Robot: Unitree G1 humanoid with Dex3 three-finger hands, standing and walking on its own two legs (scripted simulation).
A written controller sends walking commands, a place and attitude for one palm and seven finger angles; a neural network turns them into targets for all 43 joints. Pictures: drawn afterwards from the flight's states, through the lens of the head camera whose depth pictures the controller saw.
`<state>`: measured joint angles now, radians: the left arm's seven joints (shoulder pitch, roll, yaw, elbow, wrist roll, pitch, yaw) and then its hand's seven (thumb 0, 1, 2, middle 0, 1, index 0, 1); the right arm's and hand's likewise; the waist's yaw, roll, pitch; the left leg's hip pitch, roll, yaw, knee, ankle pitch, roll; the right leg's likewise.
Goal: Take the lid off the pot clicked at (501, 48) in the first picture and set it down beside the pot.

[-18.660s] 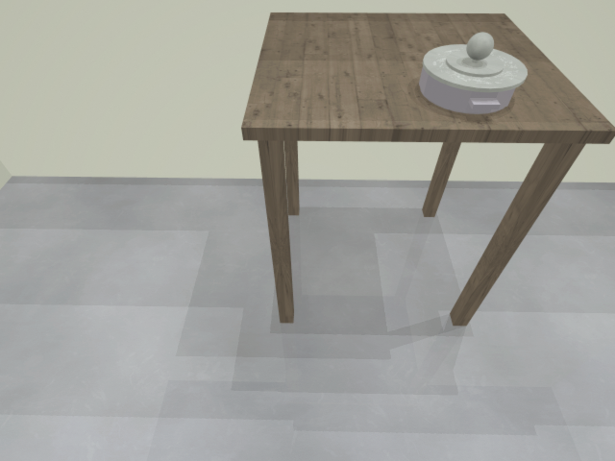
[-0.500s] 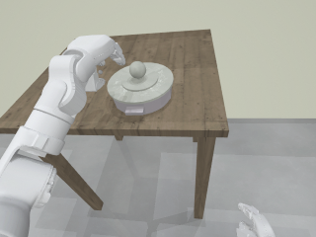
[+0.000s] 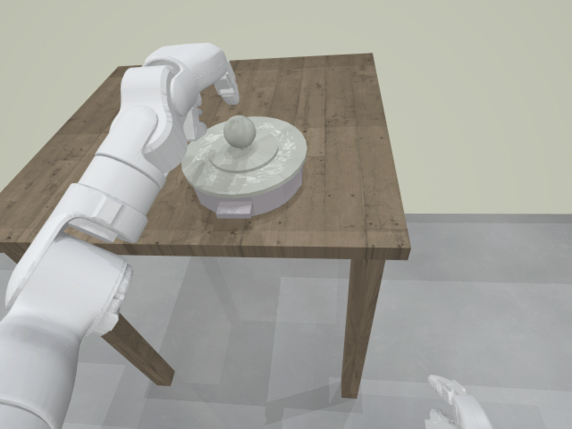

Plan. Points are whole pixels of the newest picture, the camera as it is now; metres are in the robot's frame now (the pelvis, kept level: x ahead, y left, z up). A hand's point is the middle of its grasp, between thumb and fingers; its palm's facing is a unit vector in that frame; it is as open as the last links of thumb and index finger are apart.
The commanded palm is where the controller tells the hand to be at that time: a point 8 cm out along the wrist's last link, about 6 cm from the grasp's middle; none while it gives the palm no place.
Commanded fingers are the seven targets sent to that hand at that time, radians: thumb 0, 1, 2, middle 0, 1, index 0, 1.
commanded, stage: move the open hand above the knob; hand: left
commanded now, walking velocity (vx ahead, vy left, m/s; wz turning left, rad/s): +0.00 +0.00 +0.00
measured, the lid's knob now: (239, 131) +0.52 +0.10 +0.17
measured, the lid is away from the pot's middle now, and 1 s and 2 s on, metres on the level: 0.00 0.00 0.00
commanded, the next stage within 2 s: lower the open fingers around the knob in 1.14 s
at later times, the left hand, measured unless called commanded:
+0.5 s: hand (227, 86) +0.50 +0.09 +0.25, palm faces -0.21 -0.03 -0.98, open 9.9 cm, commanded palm +0.46 +0.11 +0.32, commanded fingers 0.00 -0.40 1.74 -0.88 -0.08 -0.88 -0.08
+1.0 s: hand (217, 90) +0.47 +0.10 +0.26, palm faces -0.18 -0.01 -0.98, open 9.9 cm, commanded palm +0.45 +0.10 +0.32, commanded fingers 0.00 -0.40 1.74 -0.88 -0.08 -0.88 -0.08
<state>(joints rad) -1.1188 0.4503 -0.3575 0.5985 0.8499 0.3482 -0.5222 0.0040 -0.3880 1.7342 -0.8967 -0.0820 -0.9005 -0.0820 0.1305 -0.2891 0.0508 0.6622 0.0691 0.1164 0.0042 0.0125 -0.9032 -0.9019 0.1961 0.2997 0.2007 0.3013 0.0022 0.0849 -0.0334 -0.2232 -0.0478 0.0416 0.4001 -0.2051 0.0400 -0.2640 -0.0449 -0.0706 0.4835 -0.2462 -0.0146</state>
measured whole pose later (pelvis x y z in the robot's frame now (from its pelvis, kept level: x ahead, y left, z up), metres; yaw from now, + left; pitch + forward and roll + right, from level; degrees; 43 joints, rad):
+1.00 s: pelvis +0.01 +0.02 +0.00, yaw -1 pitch +4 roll +1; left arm -1.32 0.32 -0.39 0.87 0.87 0.36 -0.49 0.00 -0.39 1.73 -0.90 -0.08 -0.90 -0.08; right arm 0.15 -0.26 0.05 0.69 0.06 0.10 0.00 0.01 -0.90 -0.90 0.20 0.30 0.20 0.30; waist -0.01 0.06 -0.07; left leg -0.22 -0.07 0.06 0.34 -0.19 0.06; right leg -0.27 -0.06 -0.05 0.43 -0.22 0.01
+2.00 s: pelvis +0.02 +0.01 +0.00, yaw -1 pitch +4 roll +1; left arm -1.22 0.31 -0.39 0.90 0.86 0.37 -0.48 0.00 -0.38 1.73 -0.89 -0.08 -0.89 -0.08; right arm 0.16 -0.27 0.05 0.70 0.06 0.12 -0.02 0.01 -0.90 -0.90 0.20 0.30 0.20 0.30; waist -0.03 0.06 -0.06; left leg -0.23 -0.05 0.06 0.37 -0.21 0.05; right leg -0.28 -0.04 -0.05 0.45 -0.24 0.00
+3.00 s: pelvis +0.02 +0.01 +0.00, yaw -2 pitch +5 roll +1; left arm -1.20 0.31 -0.37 0.98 0.85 0.33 -0.46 0.00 -0.02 1.10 -0.61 -0.76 -0.59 -0.75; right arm 0.20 -0.27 0.04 0.71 0.05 0.11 -0.03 0.01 -0.90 -0.90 0.20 0.30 0.20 0.30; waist -0.05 0.06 -0.07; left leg -0.24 -0.05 0.06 0.37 -0.22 0.06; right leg -0.29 -0.04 -0.04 0.45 -0.24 0.00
